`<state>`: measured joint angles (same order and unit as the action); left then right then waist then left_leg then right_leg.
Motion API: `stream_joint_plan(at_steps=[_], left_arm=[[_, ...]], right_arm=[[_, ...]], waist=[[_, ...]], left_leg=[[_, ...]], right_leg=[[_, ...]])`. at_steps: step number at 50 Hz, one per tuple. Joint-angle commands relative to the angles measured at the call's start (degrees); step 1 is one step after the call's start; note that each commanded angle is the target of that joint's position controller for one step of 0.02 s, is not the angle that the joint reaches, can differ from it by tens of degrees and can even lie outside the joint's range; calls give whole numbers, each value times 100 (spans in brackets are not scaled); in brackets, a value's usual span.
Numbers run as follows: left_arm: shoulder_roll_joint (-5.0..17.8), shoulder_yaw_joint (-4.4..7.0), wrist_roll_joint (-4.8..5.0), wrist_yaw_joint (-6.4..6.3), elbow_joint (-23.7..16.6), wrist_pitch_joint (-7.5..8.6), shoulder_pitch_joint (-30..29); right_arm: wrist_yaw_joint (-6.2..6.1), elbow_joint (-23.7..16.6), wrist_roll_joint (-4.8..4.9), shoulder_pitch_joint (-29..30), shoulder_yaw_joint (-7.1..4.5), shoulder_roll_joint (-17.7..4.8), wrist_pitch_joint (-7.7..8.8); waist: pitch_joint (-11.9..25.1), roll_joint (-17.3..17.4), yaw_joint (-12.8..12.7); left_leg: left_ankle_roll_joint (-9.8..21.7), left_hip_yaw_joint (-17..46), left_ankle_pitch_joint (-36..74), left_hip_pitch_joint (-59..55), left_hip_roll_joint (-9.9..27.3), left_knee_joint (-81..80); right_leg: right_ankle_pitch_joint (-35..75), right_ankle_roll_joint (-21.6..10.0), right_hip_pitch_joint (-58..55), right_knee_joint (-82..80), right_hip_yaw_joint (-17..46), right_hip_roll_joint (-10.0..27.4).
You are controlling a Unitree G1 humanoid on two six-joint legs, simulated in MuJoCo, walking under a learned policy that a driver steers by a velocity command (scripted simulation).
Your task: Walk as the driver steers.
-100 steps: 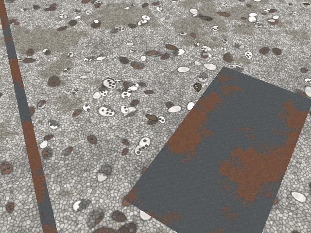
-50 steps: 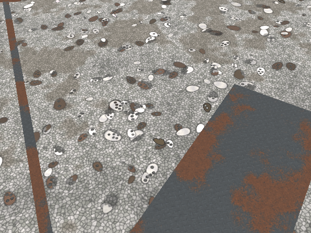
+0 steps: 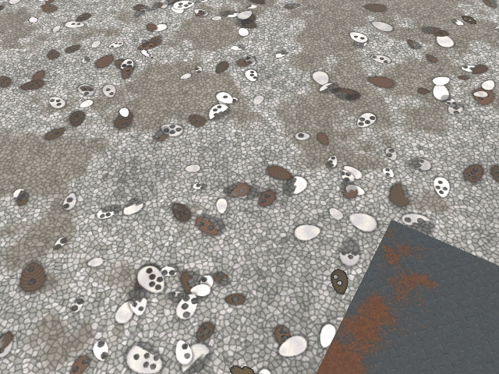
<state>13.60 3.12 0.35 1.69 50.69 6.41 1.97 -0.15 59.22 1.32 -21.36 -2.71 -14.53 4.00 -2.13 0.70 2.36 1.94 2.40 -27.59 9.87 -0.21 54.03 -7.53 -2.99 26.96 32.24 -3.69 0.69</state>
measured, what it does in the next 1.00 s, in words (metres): walks ahead, turning left: left foot, then right foot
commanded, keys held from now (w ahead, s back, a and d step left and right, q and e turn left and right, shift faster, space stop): w+q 0.66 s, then q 0.02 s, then e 0.32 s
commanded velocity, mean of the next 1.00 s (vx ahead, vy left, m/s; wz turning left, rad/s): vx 0.42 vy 0.00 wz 0.33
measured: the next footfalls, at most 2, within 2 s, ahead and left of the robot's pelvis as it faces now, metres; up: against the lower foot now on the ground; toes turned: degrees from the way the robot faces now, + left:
left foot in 0.48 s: +0.41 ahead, +0.17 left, +0.00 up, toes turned +18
right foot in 0.94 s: +0.72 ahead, +0.09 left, +0.00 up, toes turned +22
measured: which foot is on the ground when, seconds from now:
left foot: up 0.00-0.46, down 0.48-0.96, up 0.98-1.00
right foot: down 0.00-0.48, up 0.50-0.92, down 0.94-1.00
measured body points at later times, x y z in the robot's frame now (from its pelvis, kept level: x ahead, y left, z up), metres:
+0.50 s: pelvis +0.28 +0.05 -0.01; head +0.31 +0.07 +0.44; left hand +0.22 +0.32 -0.16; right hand +0.53 -0.14 -0.11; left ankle +0.38 +0.15 -0.73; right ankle +0.11 -0.10 -0.70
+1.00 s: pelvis +0.53 +0.12 +0.00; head +0.56 +0.13 +0.45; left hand +0.60 +0.42 -0.11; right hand +0.72 -0.11 -0.12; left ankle +0.38 +0.16 -0.69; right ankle +0.68 +0.08 -0.72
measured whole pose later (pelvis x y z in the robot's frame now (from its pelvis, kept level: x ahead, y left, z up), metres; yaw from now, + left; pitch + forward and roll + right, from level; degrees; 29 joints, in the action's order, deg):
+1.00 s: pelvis +0.53 +0.12 +0.00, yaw +21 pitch +2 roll +1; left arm 15.1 2.9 -1.2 2.1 47.1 5.9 5.8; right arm -1.7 47.8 -0.9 -12.5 -3.5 -15.4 2.3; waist -1.7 -0.4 1.1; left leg 1.5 2.4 -27.6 12.1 -5.5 48.0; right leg -3.9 -3.3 28.0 29.5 -0.7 -2.0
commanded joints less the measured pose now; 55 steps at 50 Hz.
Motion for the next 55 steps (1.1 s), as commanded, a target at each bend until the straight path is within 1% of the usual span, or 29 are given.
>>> stream_joint_plan(at_steps=[1, 2, 4, 7, 13, 17, 19, 21, 23, 24, 25, 26, 27, 28, 29, 30, 32, 34, 36, 39, 42, 45, 47, 48, 49, 50, 51, 53, 55], left_arm=[[810, 186, -20, -78, 119, 8, 1333], [592, 129, -43, -58, 99, 32, 995], [402, 86, -126, -40, 163, 69, 779], [595, 147, -150, -109, 283, 102, 906], [813, 196, -128, -296, 316, 38, 1150], [930, 250, -35, -345, 443, -96, 1642], [1010, 288, 14, -349, 447, -192, 1691], [1182, 342, 48, -377, 350, -271, 1520], [1319, 371, 75, -402, 248, -361, 1310], [1279, 341, 53, -405, 173, -350, 1287], [472, 119, -177, -325, -80, -236, 1727], [463, 38, 0, -229, -288, 51, 1595], [848, 141, 245, -164, -465, 231, 807], [830, 129, 257, -162, -516, 313, 633], [837, 161, 112, -213, -415, 311, 672], [921, 226, 12, -242, -381, 241, 770], [849, 254, -45, -241, -433, 75, 866], [723, 232, -110, -274, -545, -23, 636], [597, 179, -124, -271, -601, -53, 424], [396, 72, -77, -152, -625, 9, 35], [540, 70, -35, -55, -657, 21, -130], [811, 135, -72, 21, -646, 47, 60], [1118, 263, -119, 51, -466, 78, 816], [1455, 341, -174, 42, -486, 75, 1168], [1666, 353, -235, 22, -592, -12, 1244], [1243, 251, -127, 9, -598, -111, 1333], [1131, 233, -36, -12, -757, -189, 1009], [992, 181, -8, -104, -923, -364, 614], [1012, 195, -75, -168, -992, -483, 460]], right_arm=[[-18, -547, 196, 346, -145, -776, 255], [-64, -548, 124, 487, -185, -702, 211], [-69, -471, 96, 219, -213, -417, 26], [-69, -582, 79, 355, -229, -254, -137], [86, -1017, -19, 1383, -200, -179, -93], [240, -1401, -24, 2121, -123, -92, -98], [321, -1582, -6, 2259, -130, -139, -107], [378, -1679, 4, 2059, -216, -333, -125], [369, -1499, 44, 942, -442, -747, -143], [269, -1266, 51, 11, -656, -1153, -168], [159, -1184, 65, -231, -785, -1787, -190], [191, -1374, -12, -315, -690, -1710, -104], [207, -1349, -76, -251, -569, -1282, -40], [196, -1383, -52, 84, -511, -1059, 20], [195, -1498, -29, 562, -449, -856, 44], [178, -1602, -55, 862, -390, -682, 52], [122, -1670, -65, 928, -373, -696, 61], [37, -1674, -56, 791, -420, -912, 71], [-57, -1626, -90, 719, -404, -912, 28], [-122, -1468, -108, 408, -322, -716, -44], [-132, -1336, -178, 371, -266, -710, -39], [-133, -1274, -212, 619, -270, -775, -47], [-199, -1327, -153, 826, -285, -835, -114], [-223, -1450, -246, 633, -260, -789, -122], [-200, -1484, -274, -29, -159, -470, -96], [-130, -1476, -224, -34, -140, -635, -105], [-105, -1552, -94, 315, -203, -863, -161], [-175, -1682, -119, 893, -233, -846, -337], [-241, -1772, -163, 950, -230, -708, -451]], waist=[[1030, -622, -702], [629, -435, -543], [373, -669, -235], [107, -522, -136], [-168, -327, -350], [-407, -193, -605], [-407, -261, -559], [-121, -475, -310], [544, -575, 373], [1037, -290, 817], [1463, 1225, 323], [2351, 1113, 268], [1770, 549, 512], [1170, 290, 330], [811, -104, 39], [654, -72, -178], [570, 20, -363], [393, 46, -357], [307, 178, -307], [453, 402, 20], [450, 471, 107], [457, 457, -81], [722, 317, -493], [1242, -303, -468], [1892, -1488, -195], [2339, -1380, -338], [1864, -894, -386], [1010, -126, -335], [671, -482, -149]], left_leg=[[183, 404, 429, 3207, 453, 2116], [168, 357, 824, 2986, 642, 1764], [154, 387, 1230, 2362, 856, 1400], [75, 388, 1684, 2634, 891, 1101], [-16, 31, 3158, 2927, 764, -785], [114, -303, 3006, 3243, 680, -1495], [241, -481, 2550, 3228, 573, -1667], [443, -824, 1986, 2579, 230, -1695], [743, -1054, 1780, 997, -252, -1899], [989, -601, 2002, -628, -242, -2247], [1778, 2068, 1805, -2554, 1199, -2420], [2507, 4685, 926, -3458, 2001, -3536], [2088, 4026, 1225, -3206, 1845, -3804], [1849, 3153, 1717, -2428, 1621, -3754], [1653, 2474, 2282, -1510, 1356, -3760], [1554, 2031, 2782, -827, 1165, -3852], [1539, 1739, 3199, -218, 991, -4049], [1517, 1407, 3959, 157, 878, -4083], [1294, 778, 5048, 308, 667, -3936], [884, 255, 5083, 307, 429, -3823], [794, 343, 4708, -101, 703, -3715], [751, 444, 5078, -638, 994, -3157], [485, 213, 5612, -769, 682, -1968], [198, 5, 4333, -159, 223, -619], [-299, -188, 500, 1593, -568, 1484], [-372, 328, -1037, 2237, -663, 2220], [-372, 534, -725, 2635, -372, 2575], [-382, 398, -157, 2649, -66, 2043], [-367, 278, 91, 2081, 9, 833]], right_leg=[[-564, -936, -3441, -1666, 2637, 1950], [-294, -806, -2694, -1924, 2051, 1728], [-6, -650, -1892, -2277, 1263, 1420], [625, -725, -1645, -2521, 573, 1379], [1047, -592, -1992, -2672, -371, 1280], [1409, -563, -2861, -2425, -660, 1537], [2075, -498, -3266, -2092, -780, 1670], [3919, -372, -3427, -1419, -950, 1689], [5066, -181, -3170, 247, -1093, 1526], [4048, 70, -2186, 1750, -1128, 1279], [-827, 412, 214, 3847, -947, 385], [-2806, 437, 1431, 4943, 483, -372], [-2337, 266, 2067, 5014, 884, -39], [-1782, 146, 2103, 4584, 849, 230], [-1413, 166, 1692, 4077, 838, 469], [-1194, 217, 1211, 3677, 849, 620], [-1008, 371, 776, 3196, 806, 683], [-669, 557, 772, 2617, 660, 583], [4, 650, 698, 1730, 474, 460], [1577, 522, 86, 444, 263, 218], [1903, 331, -17, -26, 353, 169], [1071, 43, -10, -180, 417, 88], [1539, -180, -787, -695, 298, -110], [3594, -535, -1886, -470, 1145, 521], [5020, -1697, -3489, -403, 2941, 1822], [4034, -2027, -3776, -864, 3867, 2062], [2570, -1807, -3309, -1001, 3598, 1839], [753, -1362, -1894, -1427, 2992, 1444], [-184, -1056, -985, -1710, 2621, 937]])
